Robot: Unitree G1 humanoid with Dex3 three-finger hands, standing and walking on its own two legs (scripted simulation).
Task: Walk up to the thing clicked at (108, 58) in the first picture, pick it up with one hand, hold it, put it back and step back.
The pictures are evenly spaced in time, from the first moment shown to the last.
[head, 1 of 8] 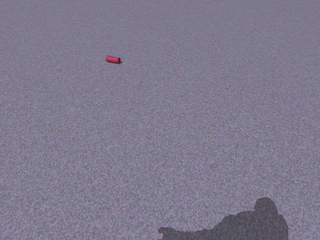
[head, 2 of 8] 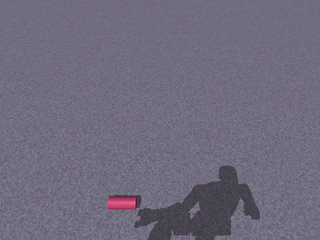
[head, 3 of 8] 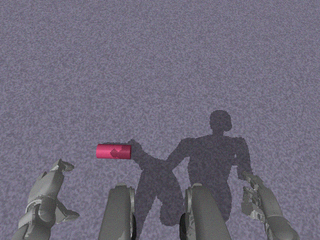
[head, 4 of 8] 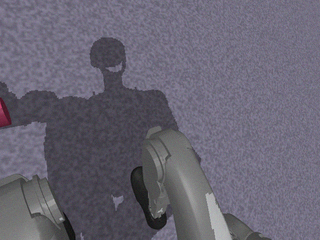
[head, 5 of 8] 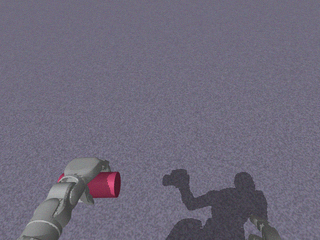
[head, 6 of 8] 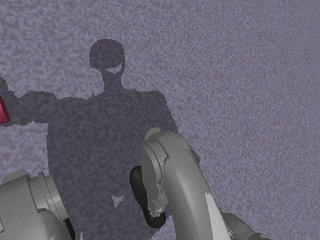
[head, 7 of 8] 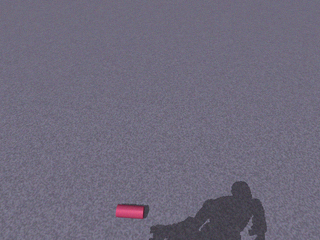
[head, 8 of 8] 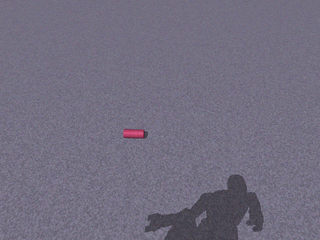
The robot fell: no
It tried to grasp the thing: yes
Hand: left
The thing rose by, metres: 0.68
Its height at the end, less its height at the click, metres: +0.00
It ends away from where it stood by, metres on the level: 0.01
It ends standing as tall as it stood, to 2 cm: yes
